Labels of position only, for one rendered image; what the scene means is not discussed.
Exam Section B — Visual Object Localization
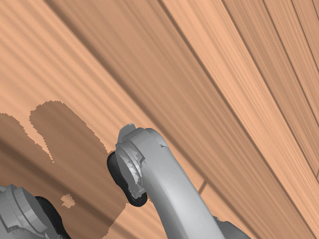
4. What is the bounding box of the right robot hand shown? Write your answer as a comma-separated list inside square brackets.
[213, 216, 251, 239]

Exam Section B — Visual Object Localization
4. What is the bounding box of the left robot foot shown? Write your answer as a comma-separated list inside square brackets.
[35, 196, 71, 239]

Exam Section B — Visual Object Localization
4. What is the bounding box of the right robot foot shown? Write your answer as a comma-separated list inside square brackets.
[107, 152, 148, 207]

